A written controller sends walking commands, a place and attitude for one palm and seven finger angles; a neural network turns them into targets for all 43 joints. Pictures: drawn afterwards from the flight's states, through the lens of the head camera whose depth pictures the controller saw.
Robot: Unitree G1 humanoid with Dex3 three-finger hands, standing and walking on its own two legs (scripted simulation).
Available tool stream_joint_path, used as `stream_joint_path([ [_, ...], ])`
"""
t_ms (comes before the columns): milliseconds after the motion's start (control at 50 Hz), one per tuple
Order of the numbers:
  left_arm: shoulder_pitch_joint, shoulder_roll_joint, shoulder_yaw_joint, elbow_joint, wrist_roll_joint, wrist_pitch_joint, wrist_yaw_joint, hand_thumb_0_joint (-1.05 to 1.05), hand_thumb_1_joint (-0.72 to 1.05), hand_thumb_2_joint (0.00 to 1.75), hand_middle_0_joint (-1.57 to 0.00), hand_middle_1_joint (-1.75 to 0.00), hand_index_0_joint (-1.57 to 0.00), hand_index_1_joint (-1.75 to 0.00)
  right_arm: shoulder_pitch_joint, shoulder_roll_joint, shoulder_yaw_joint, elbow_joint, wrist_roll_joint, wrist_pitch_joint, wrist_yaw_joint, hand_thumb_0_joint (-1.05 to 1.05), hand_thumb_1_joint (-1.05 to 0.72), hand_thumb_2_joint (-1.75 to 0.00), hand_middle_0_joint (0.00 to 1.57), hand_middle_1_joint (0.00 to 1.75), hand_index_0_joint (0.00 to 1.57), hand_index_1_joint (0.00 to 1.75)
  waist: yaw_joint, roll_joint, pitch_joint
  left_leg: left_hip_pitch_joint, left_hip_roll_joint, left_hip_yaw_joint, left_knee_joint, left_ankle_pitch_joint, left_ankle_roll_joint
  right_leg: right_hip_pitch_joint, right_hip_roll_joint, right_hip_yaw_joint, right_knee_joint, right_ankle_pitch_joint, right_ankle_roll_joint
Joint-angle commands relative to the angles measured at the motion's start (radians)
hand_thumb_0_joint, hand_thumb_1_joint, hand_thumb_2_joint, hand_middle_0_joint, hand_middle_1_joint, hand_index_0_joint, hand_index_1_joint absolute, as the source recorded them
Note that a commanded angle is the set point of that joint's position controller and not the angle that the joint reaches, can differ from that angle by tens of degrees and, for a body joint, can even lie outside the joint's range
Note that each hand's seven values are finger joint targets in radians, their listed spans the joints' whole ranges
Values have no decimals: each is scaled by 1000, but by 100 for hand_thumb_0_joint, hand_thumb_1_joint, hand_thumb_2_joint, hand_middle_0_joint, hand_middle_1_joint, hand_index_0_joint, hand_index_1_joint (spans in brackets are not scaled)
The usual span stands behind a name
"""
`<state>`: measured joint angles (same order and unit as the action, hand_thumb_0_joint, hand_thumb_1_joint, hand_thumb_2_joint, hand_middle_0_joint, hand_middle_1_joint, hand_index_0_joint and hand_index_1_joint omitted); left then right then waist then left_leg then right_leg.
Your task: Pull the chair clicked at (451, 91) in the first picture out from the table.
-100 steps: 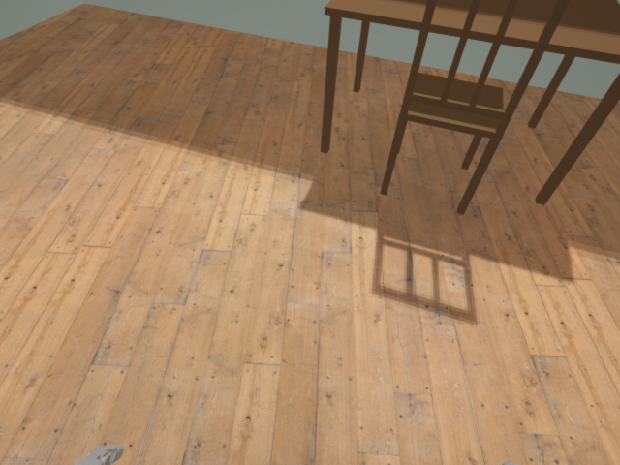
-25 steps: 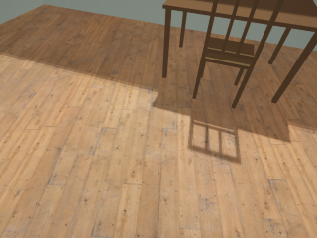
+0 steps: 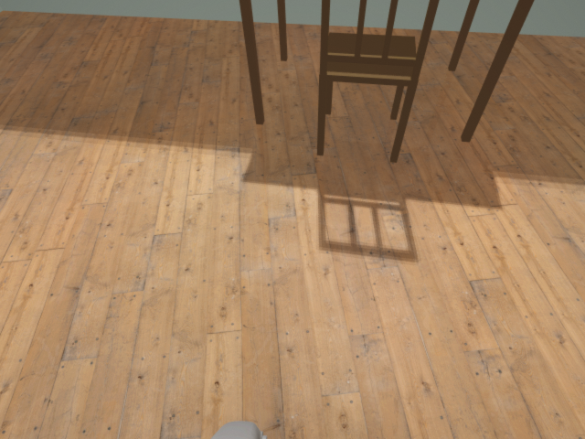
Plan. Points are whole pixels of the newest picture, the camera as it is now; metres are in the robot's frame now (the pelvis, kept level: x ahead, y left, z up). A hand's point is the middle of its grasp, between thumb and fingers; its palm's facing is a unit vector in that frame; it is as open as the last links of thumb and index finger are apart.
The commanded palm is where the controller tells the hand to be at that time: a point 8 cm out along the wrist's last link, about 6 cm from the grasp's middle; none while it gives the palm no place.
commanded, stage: walk to a spot facing it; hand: left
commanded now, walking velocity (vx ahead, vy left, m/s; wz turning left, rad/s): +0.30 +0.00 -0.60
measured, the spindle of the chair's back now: (363, 2) +1.48 -0.09 -0.04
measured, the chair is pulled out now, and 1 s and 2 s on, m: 0.00 0.00 0.00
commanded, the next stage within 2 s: turn to face it in 2.00 s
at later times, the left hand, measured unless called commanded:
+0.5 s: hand (147, 412) +0.17 +0.27 -0.18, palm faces -0.18 -0.97 -0.18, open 7.4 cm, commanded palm none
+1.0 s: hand (287, 244) +0.51 +0.08 -0.17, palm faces -0.62 -0.78 -0.09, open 7.4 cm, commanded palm none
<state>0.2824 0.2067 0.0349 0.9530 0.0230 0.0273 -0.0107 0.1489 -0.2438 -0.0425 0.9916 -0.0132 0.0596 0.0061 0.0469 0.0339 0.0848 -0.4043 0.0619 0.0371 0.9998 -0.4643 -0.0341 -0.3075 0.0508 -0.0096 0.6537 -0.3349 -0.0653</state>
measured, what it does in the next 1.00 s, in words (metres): walks ahead, turning right: left foot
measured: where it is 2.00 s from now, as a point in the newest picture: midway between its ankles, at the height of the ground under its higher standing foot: (377, 307)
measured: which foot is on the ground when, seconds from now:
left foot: up 0.00-0.40, down 0.42-1.00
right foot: down 0.00-0.42, up 0.44-1.00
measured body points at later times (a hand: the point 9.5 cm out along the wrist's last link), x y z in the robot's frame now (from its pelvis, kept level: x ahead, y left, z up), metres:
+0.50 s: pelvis +0.14 +0.07 +0.01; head +0.16 +0.10 +0.45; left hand +0.18 +0.32 -0.16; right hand +0.21 -0.19 -0.10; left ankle +0.18 +0.15 -0.72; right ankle +0.02 -0.05 -0.67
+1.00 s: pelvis +0.32 +0.02 +0.00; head +0.38 +0.01 +0.44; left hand +0.55 +0.12 -0.16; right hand +0.08 -0.05 -0.12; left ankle +0.19 +0.15 -0.71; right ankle +0.35 -0.07 -0.71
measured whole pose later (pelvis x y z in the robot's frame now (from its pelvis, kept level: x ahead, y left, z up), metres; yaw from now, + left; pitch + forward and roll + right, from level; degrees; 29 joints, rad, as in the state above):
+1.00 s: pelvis +0.32 +0.02 +0.00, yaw -35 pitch +1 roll -2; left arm 0.08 0.17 0.05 0.94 0.04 0.01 -0.04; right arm 0.57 -0.10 -0.01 1.13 -0.02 -0.05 -0.02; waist -0.05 -0.03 0.10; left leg 0.09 0.08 0.40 0.51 -0.50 -0.01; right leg -0.45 0.04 -0.20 0.67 -0.24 -0.09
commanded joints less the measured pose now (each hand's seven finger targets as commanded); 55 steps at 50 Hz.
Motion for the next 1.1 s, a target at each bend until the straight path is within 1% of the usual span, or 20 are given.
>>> stream_joint_path([
  [0,40,203,52,-71,-7,-50,17,0,90,90,-20,-30,-20,-30,-75,-125,-37,-121,-11,-67,2,0,-90,-90,20,30,20,30,-15,-114,-43,-226,38,-62,118,149,-15,135,-269,483,-462,-110,-105],
  [100,130,181,57,-35,-3,-75,13,0,90,90,-20,-30,-20,-30,-60,-75,-33,-126,-11,-78,3,0,-90,-90,20,30,20,30,-9,-119,-102,-255,27,-34,35,201,-34,250,-228,396,-417,100,-119],
  [280,178,174,60,-13,8,-74,20,0,90,90,-20,-30,-20,-30,-162,-55,-27,-193,1,-104,2,0,-90,-90,20,30,20,30,30,-178,-63,-196,-6,-25,-213,135,-32,252,-233,467,-376,220,-139],
  [360,54,195,73,-48,3,-65,19,0,90,90,-20,-30,-20,-30,9,-70,-34,-153,9,-122,-9,0,-90,-90,20,30,20,30,-67,-169,-81,215,-42,-14,-487,215,-13,-1,-161,416,-251,176,-80],
  [380,22,166,72,-57,0,-64,14,0,90,90,-20,-30,-20,-30,158,-124,-45,-111,11,-128,-24,0,-90,-90,20,30,20,30,-129,-65,-136,449,6,-46,-570,214,-3,-121,-87,343,-103,141,-44],
  [400,54,102,64,-72,-15,-61,2,0,90,90,-20,-30,-20,-30,282,-236,-70,-79,-7,-132,-32,0,-90,-90,20,30,20,30,-164,234,-227,662,276,-359,-666,6,57,-327,41,201,195,-107,11],
  [420,58,89,61,-85,-9,-68,-2,0,90,90,-20,-30,-20,-30,328,-267,-69,-80,-8,-125,-30,0,-90,-90,20,30,20,30,-156,291,-210,603,458,-600,-790,-98,120,-425,40,95,422,-251,51],
  [440,12,110,68,-95,1,-67,-6,0,90,90,-20,-30,-20,-30,257,-236,-62,-102,-10,-115,-28,0,-90,-90,20,30,20,30,-133,157,-90,437,463,-582,-831,-157,161,-423,-37,111,515,-204,52],
  [460,6,122,75,-73,10,-57,-10,0,90,90,-20,-30,-20,-30,191,-147,-42,-113,-9,-118,-27,0,-90,-90,20,30,20,30,-94,115,-26,308,383,-477,-856,-151,114,-398,-68,104,570,-99,57],
  [520,48,77,73,-43,19,-30,-34,0,90,90,-20,-30,-20,-30,134,-59,-10,-104,-5,-143,-31,0,-90,-90,20,30,20,30,-21,117,24,216,251,-149,-823,184,11,-347,-104,61,602,90,74],
  [560,56,56,68,-38,14,-15,-34,0,90,90,-20,-30,-20,-30,173,-43,-6,-81,0,-152,-38,0,-90,-90,20,30,20,30,-14,127,-2,239,218,-31,-799,358,-1,-350,-103,52,621,154,81],
  [700,-67,27,56,-65,15,2,-31,0,90,90,-20,-30,-20,-30,331,-15,5,4,0,-165,-52,0,-90,-90,20,30,20,30,-36,65,10,402,219,82,-757,748,-35,-508,-94,7,614,229,82],
  [840,-276,-2,24,-109,8,-17,-38,0,90,90,-20,-30,-20,-30,453,-19,7,82,-13,-154,-54,0,-90,-90,20,30,20,30,-96,74,44,555,233,193,-719,1036,46,-435,-72,-151,208,158,37],
  [920,-166,28,30,-72,8,-36,-25,0,90,90,-20,-30,-20,-30,443,-72,-7,90,-5,-142,-50,0,-90,-90,20,30,20,30,-36,143,-59,563,250,267,-478,1479,52,-164,28,-230,36,70,-28],
  [960,28,92,51,-15,13,-55,-16,0,90,90,-20,-30,-20,-30,381,-88,-11,63,2,-139,-43,0,-90,-90,20,30,20,30,59,173,-153,400,254,269,-192,1323,42,165,11,-193,-85,106,-68],
  [980,157,168,68,23,16,-62,-7,0,90,90,-20,-30,-20,-30,356,-64,-8,42,17,-136,-29,0,-90,-90,20,30,20,30,121,41,-244,142,214,279,98,914,30,457,-146,-7,-137,196,-143],
  [1000,238,249,86,39,1,-70,7,0,90,90,-20,-30,-20,-30,342,11,1,-5,26,-145,-30,0,-90,-90,20,30,20,30,112,-149,-337,-201,20,219,463,-82,-25,670,-457,540,-204,420,-301],
  [1020,205,266,90,32,-23,-61,18,0,90,90,-20,-30,-20,-30,240,-19,-12,-39,18,-143,-33,0,-90,-90,20,30,20,30,108,-72,-284,-291,31,42,540,-92,6,604,-486,573,-307,389,-334],
  [1040,135,225,83,26,-26,-56,21,0,90,90,-20,-30,-20,-30,191,5,-18,-57,11,-139,-29,0,-90,-90,20,30,20,30,62,11,-99,-339,76,-1,499,11,12,464,-451,424,-335,424,-287],
  [1080,27,137,57,9,-19,-79,25,0,90,90,-20,-30,-20,-30,222,11,-17,-25,-4,-117,-23,0,-90,-90,20,30,20,30,-28,-15,-53,-244,125,-17,386,119,-8,219,-362,295,-381,383,-172],
])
